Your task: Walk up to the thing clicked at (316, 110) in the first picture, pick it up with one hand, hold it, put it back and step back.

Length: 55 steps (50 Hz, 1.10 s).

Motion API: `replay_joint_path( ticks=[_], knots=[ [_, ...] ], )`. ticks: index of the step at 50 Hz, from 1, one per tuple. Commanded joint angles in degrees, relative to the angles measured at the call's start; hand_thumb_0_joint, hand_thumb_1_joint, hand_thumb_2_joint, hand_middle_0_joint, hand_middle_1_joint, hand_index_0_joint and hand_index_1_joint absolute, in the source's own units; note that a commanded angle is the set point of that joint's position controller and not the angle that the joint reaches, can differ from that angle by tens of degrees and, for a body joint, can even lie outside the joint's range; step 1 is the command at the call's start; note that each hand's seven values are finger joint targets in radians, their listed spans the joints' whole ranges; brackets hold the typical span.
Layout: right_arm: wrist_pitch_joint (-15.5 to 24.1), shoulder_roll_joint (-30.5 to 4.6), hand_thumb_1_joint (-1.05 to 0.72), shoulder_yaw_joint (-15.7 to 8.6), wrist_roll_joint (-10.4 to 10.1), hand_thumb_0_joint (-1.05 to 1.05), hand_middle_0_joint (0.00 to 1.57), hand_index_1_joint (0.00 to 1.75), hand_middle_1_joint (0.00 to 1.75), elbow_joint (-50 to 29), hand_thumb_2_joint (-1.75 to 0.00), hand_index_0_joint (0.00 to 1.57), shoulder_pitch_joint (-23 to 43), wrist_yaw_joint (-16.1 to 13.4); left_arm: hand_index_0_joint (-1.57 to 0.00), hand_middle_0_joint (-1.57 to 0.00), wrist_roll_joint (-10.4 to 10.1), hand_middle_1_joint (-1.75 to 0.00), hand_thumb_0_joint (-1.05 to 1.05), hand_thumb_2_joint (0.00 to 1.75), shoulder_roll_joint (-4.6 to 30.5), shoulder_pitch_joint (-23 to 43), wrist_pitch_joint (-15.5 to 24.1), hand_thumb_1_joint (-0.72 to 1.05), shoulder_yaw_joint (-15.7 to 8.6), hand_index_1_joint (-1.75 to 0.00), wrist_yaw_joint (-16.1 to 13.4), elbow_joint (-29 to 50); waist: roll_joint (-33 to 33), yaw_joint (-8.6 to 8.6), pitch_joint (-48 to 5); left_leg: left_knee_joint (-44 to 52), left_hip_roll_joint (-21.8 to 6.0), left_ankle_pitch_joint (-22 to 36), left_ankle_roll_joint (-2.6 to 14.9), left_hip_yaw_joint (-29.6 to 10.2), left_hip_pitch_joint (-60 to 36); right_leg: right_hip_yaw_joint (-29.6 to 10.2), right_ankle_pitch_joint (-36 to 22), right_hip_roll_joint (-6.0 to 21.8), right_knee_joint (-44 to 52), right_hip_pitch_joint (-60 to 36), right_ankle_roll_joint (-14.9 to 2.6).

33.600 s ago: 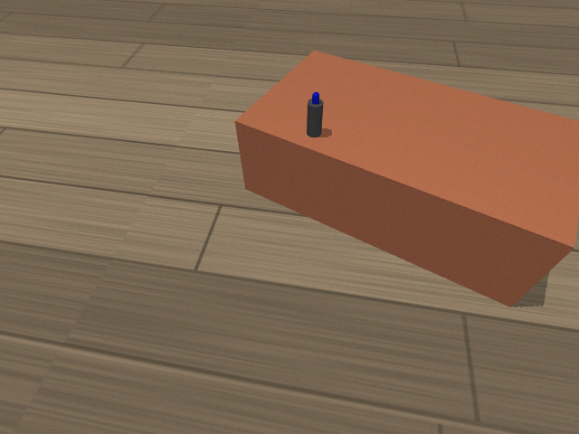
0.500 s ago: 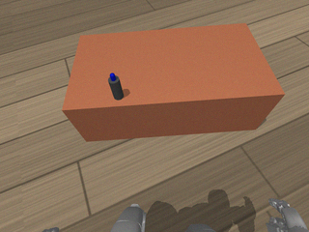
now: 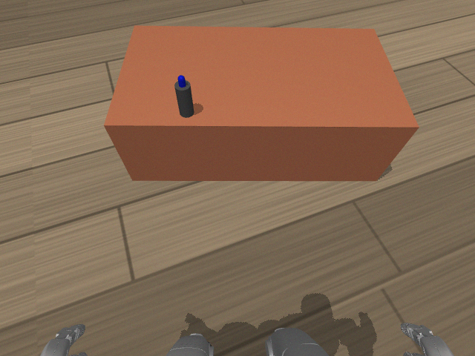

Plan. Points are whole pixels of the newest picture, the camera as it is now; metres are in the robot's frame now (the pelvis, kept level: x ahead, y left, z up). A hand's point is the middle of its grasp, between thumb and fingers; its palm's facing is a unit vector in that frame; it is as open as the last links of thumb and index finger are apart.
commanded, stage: step back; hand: left
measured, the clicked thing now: (184, 95) +0.94 +0.20 -0.29
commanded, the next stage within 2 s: stand in 1.32 s
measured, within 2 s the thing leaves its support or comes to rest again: neither
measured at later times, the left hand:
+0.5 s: hand out of the picture -0.08 +0.28 -0.15, palm faces +0.07 -0.90 -0.42, open 7.4 cm
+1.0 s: hand out of the picture -0.09 +0.27 -0.15, palm faces +0.05 -0.94 -0.34, open 7.4 cm
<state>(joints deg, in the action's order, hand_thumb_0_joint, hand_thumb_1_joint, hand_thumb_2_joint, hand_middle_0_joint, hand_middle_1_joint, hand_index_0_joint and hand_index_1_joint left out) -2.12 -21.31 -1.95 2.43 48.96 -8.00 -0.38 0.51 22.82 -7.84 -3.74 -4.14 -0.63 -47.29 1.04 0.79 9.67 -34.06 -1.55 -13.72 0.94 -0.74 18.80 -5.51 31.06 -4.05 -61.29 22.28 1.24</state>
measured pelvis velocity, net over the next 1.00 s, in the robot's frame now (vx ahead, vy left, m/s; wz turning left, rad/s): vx -0.14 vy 0.00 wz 0.02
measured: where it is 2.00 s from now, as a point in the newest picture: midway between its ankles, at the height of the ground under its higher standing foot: outside the picture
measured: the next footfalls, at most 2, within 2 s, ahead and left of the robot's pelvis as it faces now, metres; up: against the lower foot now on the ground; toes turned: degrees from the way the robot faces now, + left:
right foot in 0.10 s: -0.10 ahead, -0.13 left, +0.00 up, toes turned +2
left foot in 0.42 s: -0.10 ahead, +0.11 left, +0.00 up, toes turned +1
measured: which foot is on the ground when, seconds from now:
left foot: down 0.00-0.12, up 0.14-0.40, down 0.42-1.00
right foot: up 0.00-0.08, down 0.10-1.00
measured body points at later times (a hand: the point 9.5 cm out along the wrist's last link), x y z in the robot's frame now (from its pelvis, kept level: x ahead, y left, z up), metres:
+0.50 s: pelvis -0.15 -0.01 -0.01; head -0.12 +0.00 +0.44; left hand -0.08 +0.33 -0.12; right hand -0.05 -0.31 -0.13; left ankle -0.15 +0.11 -0.73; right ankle -0.10 -0.14 -0.71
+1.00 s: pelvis -0.14 +0.00 +0.00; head -0.14 +0.01 +0.45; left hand -0.09 +0.32 -0.13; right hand -0.05 -0.30 -0.12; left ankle -0.14 +0.11 -0.73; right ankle -0.14 -0.13 -0.73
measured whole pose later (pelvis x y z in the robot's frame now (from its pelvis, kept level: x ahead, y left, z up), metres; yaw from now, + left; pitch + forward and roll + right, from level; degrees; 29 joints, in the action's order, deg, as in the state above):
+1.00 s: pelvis -0.14 +0.00 +0.00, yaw +1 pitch -2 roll +0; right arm 0.6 -19.7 -2.1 2.1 59.6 -9.7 1.1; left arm 0.8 21.5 -10.7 0.6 -2.2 0.7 -59.8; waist 1.3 1.7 2.6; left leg -31.3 0.7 -16.5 1.0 -0.2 12.4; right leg -1.3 17.9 1.0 -31.3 11.6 -0.3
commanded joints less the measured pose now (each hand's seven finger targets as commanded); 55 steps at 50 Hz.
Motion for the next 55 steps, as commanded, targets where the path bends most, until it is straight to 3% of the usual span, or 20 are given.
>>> replay_joint_path(
  ticks=[1,4,5,6,7,10,16,20,21,22,23,26,32,33,35,36,42,45,50,55],
  knots=[
    [0.6,-15.8,-0.90,-4.7,-0.4,0.00,0.20,0.30,0.30,-4.5,-0.90,0.20,-0.7,-0.9,-0.20,-0.20,0.6,-0.30,0.00,0.90,8.9,-2.1,2.2,0.90,-2.3,-0.30,-0.3,3.4,-13.2,-1.67,-14.4,4.3,-12.2,26.4,11.88,-11.2,-14.5,4.1,-2.1,2.6,20.2,-1.9,-0.30],
    [-0.6,-14.5,-0.90,-3.8,-1.5,0.00,0.20,0.30,0.30,-5.1,-0.90,0.20,2.7,-0.5,-0.20,-0.20,1.5,-0.30,0.00,0.90,10.3,-7.9,3.2,0.90,-2.9,-0.30,-0.7,-0.2,-10.3,1.40,-17.2,-1.9,-8.7,18.5,6.32,-8.2,-5.5,4.1,-20.1,4.1,39.1,-15.5,-2.40],
    [-0.5,-11.7,-0.90,-3.0,-1.7,0.00,0.20,0.30,0.30,-5.6,-0.90,0.20,2.0,-0.4,-0.20,-0.20,2.2,-0.30,0.00,0.90,14.5,-7.7,3.6,0.90,-4.0,-0.30,-0.7,0.1,-0.4,0.76,-15.1,-8.2,-1.9,4.5,2.67,-6.8,6.8,-8.7,-21.1,11.5,39.1,-19.2,-4.66],
    [-0.4,-9.9,-0.90,-2.8,-1.9,0.00,0.20,0.30,0.30,-7.0,-0.90,0.20,4.4,-1.3,-0.20,-0.20,1.7,-0.30,0.00,0.90,20.2,-5.3,3.2,0.90,-5.5,-0.30,-0.6,1.2,12.8,3.14,-12.4,-18.9,6.6,-19.3,-0.52,-3.5,11.6,-20.5,-29.4,24.8,41.2,-11.2,-14.65],
    [-0.7,-11.9,-0.90,-4.0,-1.8,0.00,0.20,0.30,0.30,-6.7,-0.90,0.20,5.7,-1.9,-0.20,-0.20,1.8,-0.30,0.00,0.90,21.7,-3.8,3.6,0.90,-5.5,-0.30,-0.8,2.5,12.0,3.94,-9.3,-30.1,5.1,-23.6,-1.46,-9.5,10.2,-27.1,-31.6,30.0,42.4,-1.9,-19.67],
    [-0.6,-12.5,-0.90,-3.8,-2.5,0.00,0.20,0.30,0.30,-3.3,-0.90,0.20,0.2,-1.6,-0.20,-0.20,1.9,-0.30,0.00,0.90,14.3,4.3,3.8,0.90,-3.5,-0.30,-1.5,3.8,3.8,-1.78,-8.4,-36.1,7.4,-14.9,-1.39,-9.6,8.8,-6.9,-40.4,18.9,34.5,-4.0,-13.42],
    [0.7,-11.4,-0.90,-3.5,-0.8,0.00,0.20,0.30,0.30,-3.7,-0.90,0.20,3.0,-0.7,-0.20,-0.20,2.4,-0.30,0.00,0.90,14.9,-3.3,4.3,0.90,-4.0,-0.30,-1.5,2.1,9.4,3.54,-9.8,-13.8,2.9,-17.9,-2.30,-2.7,8.6,-8.7,-25.3,19.4,34.6,-15.9,-13.24],
    [1.9,-10.9,-0.90,-4.4,-0.7,0.00,0.20,0.30,0.30,2.0,-0.90,0.20,-5.1,-0.1,-0.20,-0.20,1.5,-0.30,0.00,0.90,14.5,0.3,3.6,0.90,-2.6,-0.30,-0.5,1.7,8.7,-0.93,-10.8,10.1,3.6,-7.9,0.15,1.5,-11.2,-5.9,-12.6,16.4,31.9,-4.1,-8.81],
    [2.3,-12.2,-0.90,-5.0,0.0,0.00,0.20,0.30,0.30,2.9,-0.90,0.20,-6.0,-0.2,-0.20,-0.20,1.4,-0.30,0.00,0.90,11.4,-1.4,3.4,0.90,-1.6,-0.30,-0.4,1.4,1.7,-1.17,-11.4,14.5,-0.4,-10.8,1.47,-6.9,-17.0,-3.2,-8.5,13.6,25.6,2.6,-6.43],
    [2.6,-17.2,-0.90,-5.4,0.3,0.00,0.20,0.30,0.30,2.1,-0.90,0.20,-3.3,0.0,-0.20,-0.20,0.4,-0.30,0.00,0.90,8.2,0.0,3.6,0.90,-0.5,-0.30,-0.3,1.9,-13.3,-1.68,-10.2,21.5,-13.8,-26.1,7.39,-27.8,-13.4,3.9,0.2,5.1,16.9,10.6,-2.47],
    [2.8,-20.4,-0.90,-5.8,0.2,0.00,0.20,0.30,0.30,1.4,-0.90,0.20,-0.5,0.3,-0.20,-0.20,1.0,-0.30,0.00,0.90,12.9,3.7,3.7,0.90,-2.3,-0.30,-0.8,0.6,-10.3,-3.27,-6.2,23.9,-19.5,-33.9,13.30,-32.6,1.4,1.0,4.5,6.1,9.1,4.1,-1.88],
    [4.2,-13.5,-0.90,-3.6,0.2,0.00,0.20,0.30,0.30,1.0,-0.90,0.20,5.0,-0.1,-0.20,-0.20,0.0,-0.30,0.00,0.90,10.7,-0.8,4.0,0.90,-1.9,-0.30,0.6,-2.6,-5.3,1.06,-5.0,18.4,-10.7,-17.0,8.17,-16.5,-1.1,-0.2,-5.2,5.4,10.1,0.8,-2.13],
    [2.7,-12.3,-0.90,-3.6,-0.3,0.00,0.20,0.30,0.30,2.0,-0.90,0.20,3.5,0.6,-0.20,-0.20,1.2,-0.30,0.00,0.90,9.3,-4.7,5.7,0.90,-2.2,-0.30,0.7,-6.5,-8.2,1.55,-6.1,11.3,-7.4,-15.1,4.77,-8.8,2.7,6.2,-12.2,2.7,38.9,-17.5,-2.71],
    [2.6,-10.4,-0.90,-3.1,-0.5,0.00,0.20,0.30,0.30,1.8,-0.90,0.20,2.5,0.6,-0.20,-0.20,1.7,-0.30,0.00,0.90,10.4,-5.7,6.3,0.90,-2.6,-0.30,0.3,-6.8,-4.6,1.95,-8.0,5.7,-5.7,-10.5,3.20,-6.7,5.0,1.4,-13.2,4.8,41.3,-22.6,-3.68],
    [2.5,-9.6,-0.90,-3.1,-0.9,0.00,0.20,0.30,0.30,2.0,-0.90,0.20,3.4,0.4,-0.20,-0.20,2.3,-0.30,0.00,0.90,17.3,-4.2,7.1,0.90,-3.6,-0.30,0.2,-6.5,7.2,2.48,-5.2,-10.6,2.5,-19.0,-0.60,-2.8,7.2,-23.2,11.3,21.9,49.2,-10.6,-12.34],
    [2.7,-10.9,-0.90,-3.5,-0.8,0.00,0.20,0.30,0.30,2.9,-0.90,0.20,1.1,0.6,-0.20,-0.20,2.0,-0.30,0.00,0.90,16.7,-0.9,7.2,0.90,-3.5,-0.30,0.2,-5.1,4.6,0.86,-3.7,-13.2,0.9,-17.3,-0.98,-4.9,5.5,-23.6,10.6,23.9,49.0,-7.3,-14.41],
    [4.3,-9.1,-0.90,-3.5,-0.7,0.00,0.20,0.30,0.30,6.2,-0.90,0.20,-3.5,0.6,-0.20,-0.20,1.1,-0.30,0.00,0.90,11.7,2.2,6.4,0.90,-1.1,-0.30,0.6,-5.1,4.9,-2.09,-8.8,9.7,1.3,-2.6,0.08,-1.9,-11.7,-3.8,-15.2,13.4,37.5,-3.0,-6.83],
    [4.6,-14.4,-0.90,-4.0,-0.7,0.00,0.20,0.30,0.30,5.7,-0.90,0.20,1.4,0.3,-0.20,-0.20,-0.1,-0.30,0.00,0.90,9.7,1.3,5.6,0.90,-0.4,-0.30,0.9,-6.6,-5.9,0.20,-6.5,19.7,-12.5,-20.5,6.93,-19.9,-3.3,4.9,-5.6,4.9,27.4,-4.5,-2.76],
    [4.6,-11.3,-0.90,-2.7,-1.0,0.00,0.20,0.30,0.30,6.1,-0.90,0.20,5.0,0.4,-0.20,-0.20,0.1,-0.30,0.00,0.90,10.0,-0.9,6.7,0.90,-0.6,-0.30,0.4,-9.5,-8.2,1.71,-8.9,13.6,-6.6,3.8,2.32,-9.2,-2.6,1.8,-20.0,7.1,36.3,-15.7,-3.52],
    [4.5,-10.6,-0.90,-2.7,-1.4,0.00,0.20,0.30,0.30,7.3,-0.90,0.20,4.4,0.0,-0.20,-0.20,0.2,-0.30,0.00,0.90,11.6,1.2,7.0,0.90,-0.4,-0.30,0.0,-10.0,-2.4,0.29,-12.4,8.0,-3.8,14.0,0.94,-4.6,-7.8,-0.4,-32.6,10.6,36.7,-17.1,-4.58]
  ],
)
